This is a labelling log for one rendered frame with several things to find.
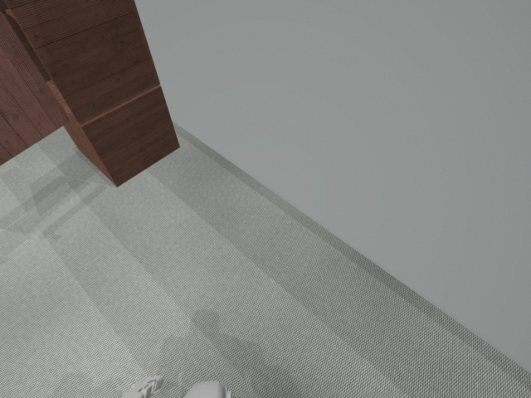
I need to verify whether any cupboard door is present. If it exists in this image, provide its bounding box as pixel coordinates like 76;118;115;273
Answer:
0;9;70;166

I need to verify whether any left robot hand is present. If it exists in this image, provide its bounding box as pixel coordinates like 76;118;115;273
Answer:
120;375;163;398

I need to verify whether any left robot thigh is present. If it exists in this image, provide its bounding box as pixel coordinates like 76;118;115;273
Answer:
183;381;232;398

